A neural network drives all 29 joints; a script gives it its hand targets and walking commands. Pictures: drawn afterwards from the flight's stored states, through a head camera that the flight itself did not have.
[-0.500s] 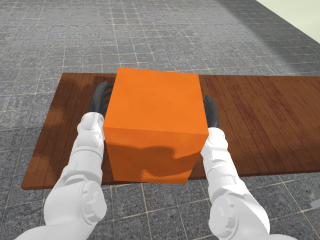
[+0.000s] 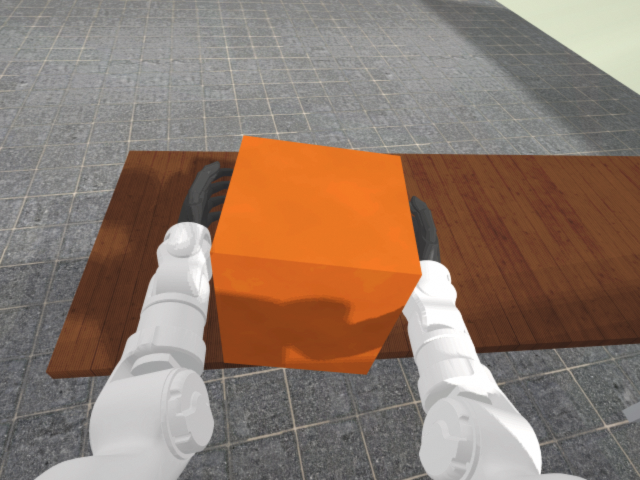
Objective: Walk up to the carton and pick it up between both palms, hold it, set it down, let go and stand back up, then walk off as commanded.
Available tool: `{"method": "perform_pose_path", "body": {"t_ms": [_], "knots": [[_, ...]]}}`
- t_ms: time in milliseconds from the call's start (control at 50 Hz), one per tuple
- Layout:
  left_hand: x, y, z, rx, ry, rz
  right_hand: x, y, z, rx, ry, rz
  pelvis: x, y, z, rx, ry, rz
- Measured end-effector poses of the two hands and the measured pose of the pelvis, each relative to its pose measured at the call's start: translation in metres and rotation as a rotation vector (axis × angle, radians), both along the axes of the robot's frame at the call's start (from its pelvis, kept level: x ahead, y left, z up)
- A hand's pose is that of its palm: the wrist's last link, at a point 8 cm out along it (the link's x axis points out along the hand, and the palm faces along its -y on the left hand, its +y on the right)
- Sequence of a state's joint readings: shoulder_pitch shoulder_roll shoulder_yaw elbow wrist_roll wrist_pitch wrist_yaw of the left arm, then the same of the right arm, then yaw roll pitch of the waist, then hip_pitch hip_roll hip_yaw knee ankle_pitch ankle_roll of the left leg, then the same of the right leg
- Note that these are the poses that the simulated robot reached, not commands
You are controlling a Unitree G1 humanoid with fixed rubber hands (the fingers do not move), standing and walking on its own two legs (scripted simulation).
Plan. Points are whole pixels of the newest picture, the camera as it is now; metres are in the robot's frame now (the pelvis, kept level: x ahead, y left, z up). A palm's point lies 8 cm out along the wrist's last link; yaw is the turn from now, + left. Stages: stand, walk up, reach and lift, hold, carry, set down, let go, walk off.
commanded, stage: reach and lift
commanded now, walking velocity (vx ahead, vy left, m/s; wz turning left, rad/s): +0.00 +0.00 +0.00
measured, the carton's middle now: (309, 262) +0.38 +0.01 +0.05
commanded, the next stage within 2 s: none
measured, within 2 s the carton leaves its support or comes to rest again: neither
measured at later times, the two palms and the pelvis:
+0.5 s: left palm (191, 192) +0.39 +0.15 +0.17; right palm (434, 248) +0.36 -0.14 +0.12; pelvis -0.01 +0.00 +0.00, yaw +0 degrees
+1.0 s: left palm (173, 164) +0.37 +0.16 +0.22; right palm (442, 215) +0.36 -0.14 +0.17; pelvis -0.02 +0.00 +0.00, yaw +0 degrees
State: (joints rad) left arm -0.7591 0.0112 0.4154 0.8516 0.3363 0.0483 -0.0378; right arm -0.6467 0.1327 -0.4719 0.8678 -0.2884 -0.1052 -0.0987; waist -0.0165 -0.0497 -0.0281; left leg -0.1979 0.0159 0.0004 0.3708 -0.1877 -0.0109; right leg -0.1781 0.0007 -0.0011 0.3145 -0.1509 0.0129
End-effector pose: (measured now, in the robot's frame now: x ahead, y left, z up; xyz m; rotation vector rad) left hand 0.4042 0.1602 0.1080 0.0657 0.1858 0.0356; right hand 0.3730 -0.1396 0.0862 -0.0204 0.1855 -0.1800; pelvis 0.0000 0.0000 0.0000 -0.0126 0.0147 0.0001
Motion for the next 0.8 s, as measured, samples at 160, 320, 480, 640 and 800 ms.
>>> {"method": "perform_pose_path", "body": {"t_ms": [160, 320, 480, 640, 800], "knots": [[-0.006, -0.003, 0.023, 0.005, -0.039, 0.008, -0.004, -0.001, 0.019, -0.036, -0.037, 0.01, -0.004, 0.0, 0.0, 0.0, -0.006, 0.0], [-0.011, -0.007, 0.046, -0.006, -0.006, 0.007, -0.015, -0.003, 0.024, -0.001, -0.004, -0.005, -0.011, 0.0, 0.0, 0.0, -0.032, 0.0], [-0.014, -0.006, 0.06, 0.009, -0.014, 0.011, -0.016, -0.001, 0.033, 0.027, -0.013, -0.004, -0.015, 0.0, 0.0, 0.0, -0.037, 0.001], [-0.014, -0.005, 0.087, 0.03, -0.051, 0.021, -0.011, 0.0, 0.056, 0.022, -0.05, 0.01, -0.013, 0.0, 0.0, 0.0, -0.041, 0.001], [-0.018, -0.003, 0.089, 0.025, -0.014, 0.045, -0.01, 0.002, 0.056, 0.03, -0.014, 0.031, -0.013, 0.0, 0.0, 0.0, -0.059, 0.001]]}}
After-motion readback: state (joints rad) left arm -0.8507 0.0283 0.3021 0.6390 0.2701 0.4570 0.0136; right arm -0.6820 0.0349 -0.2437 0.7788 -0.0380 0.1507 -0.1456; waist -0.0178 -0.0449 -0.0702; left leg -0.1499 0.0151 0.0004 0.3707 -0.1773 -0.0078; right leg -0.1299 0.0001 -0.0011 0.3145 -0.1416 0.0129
